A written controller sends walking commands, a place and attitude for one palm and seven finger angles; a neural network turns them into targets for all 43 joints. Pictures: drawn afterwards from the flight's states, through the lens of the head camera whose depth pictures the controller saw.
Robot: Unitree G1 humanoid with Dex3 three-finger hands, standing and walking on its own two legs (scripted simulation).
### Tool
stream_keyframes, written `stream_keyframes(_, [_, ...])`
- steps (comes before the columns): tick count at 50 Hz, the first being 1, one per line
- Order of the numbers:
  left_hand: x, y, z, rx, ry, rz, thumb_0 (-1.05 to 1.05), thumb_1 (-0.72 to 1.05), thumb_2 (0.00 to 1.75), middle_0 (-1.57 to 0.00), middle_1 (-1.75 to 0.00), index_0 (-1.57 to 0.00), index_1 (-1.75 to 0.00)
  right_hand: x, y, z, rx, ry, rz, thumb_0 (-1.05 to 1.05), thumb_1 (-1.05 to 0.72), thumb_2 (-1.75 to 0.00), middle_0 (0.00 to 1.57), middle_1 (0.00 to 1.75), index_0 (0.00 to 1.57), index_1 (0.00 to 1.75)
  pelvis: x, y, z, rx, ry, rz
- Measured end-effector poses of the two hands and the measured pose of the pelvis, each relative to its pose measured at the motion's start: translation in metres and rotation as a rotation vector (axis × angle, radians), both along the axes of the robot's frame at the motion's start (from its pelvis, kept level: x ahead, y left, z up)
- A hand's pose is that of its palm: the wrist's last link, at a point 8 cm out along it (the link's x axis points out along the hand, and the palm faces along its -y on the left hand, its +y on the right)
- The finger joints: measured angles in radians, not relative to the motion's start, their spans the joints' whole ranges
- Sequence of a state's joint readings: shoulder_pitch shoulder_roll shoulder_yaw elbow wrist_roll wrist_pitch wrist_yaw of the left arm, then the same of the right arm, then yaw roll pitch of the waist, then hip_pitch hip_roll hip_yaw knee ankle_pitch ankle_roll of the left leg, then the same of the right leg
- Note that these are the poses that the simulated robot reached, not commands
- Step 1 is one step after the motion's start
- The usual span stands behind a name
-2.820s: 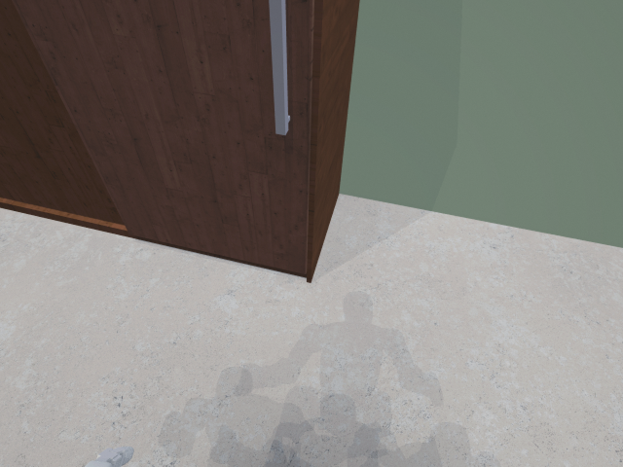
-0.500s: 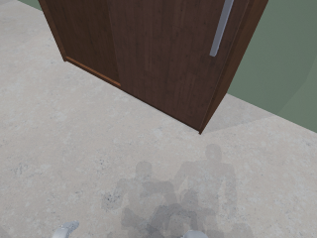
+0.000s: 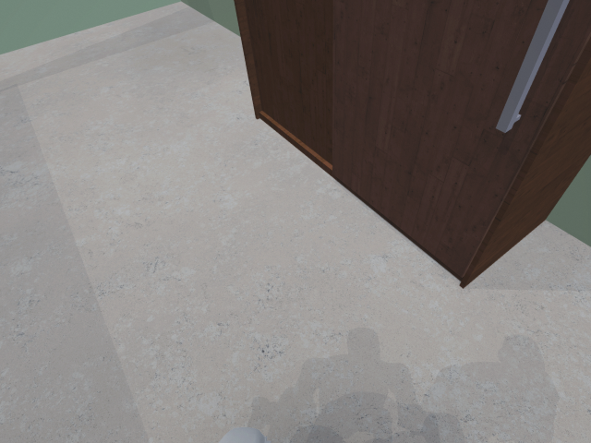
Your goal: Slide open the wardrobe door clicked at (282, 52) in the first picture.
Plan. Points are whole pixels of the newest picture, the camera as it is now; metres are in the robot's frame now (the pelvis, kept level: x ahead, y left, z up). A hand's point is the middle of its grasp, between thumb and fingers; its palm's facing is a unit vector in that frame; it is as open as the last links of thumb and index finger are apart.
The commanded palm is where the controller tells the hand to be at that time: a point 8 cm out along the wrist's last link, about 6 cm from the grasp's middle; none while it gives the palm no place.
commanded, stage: walk to a spot facing it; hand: right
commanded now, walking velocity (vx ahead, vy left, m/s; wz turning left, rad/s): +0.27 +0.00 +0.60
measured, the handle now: (537, 60) +0.82 -0.48 +0.09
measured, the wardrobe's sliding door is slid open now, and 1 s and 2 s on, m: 0.00 0.00 0.00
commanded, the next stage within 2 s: turn to face it in 1.34 s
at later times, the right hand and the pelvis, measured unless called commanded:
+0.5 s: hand (368, 425) +0.19 -0.09 -0.16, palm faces -0.27 +0.94 -0.22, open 7.3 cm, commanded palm none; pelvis +0.08 +0.08 +0.00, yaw +17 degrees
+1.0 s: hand (363, 303) +0.41 -0.10 -0.18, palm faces -0.39 +0.91 -0.16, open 7.3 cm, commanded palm none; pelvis +0.29 +0.06 +0.00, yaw +30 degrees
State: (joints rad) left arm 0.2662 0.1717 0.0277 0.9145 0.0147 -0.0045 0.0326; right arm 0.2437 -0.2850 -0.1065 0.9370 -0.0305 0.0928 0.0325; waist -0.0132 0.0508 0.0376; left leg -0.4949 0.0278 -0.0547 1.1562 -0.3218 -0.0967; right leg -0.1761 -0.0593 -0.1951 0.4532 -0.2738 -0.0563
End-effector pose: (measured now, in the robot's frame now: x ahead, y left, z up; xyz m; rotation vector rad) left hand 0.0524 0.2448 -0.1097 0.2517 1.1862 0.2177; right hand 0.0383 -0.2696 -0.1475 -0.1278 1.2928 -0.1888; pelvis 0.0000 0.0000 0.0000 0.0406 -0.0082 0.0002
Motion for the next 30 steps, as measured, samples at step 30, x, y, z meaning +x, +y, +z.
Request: stream_keyframes(30, [0.066,0.094,-0.023,-0.091,-0.084,0.307,0.01,0.91,0.89,-0.2,-0.3,-0.19,-0.3,0.142,0.129,0.003,0.009,0.059,0.348,0.0,-0.91,-0.9,0.2,0.3,0.21,0.3,0.119,0.078,-0.007,-0.025,0.0,0.341])
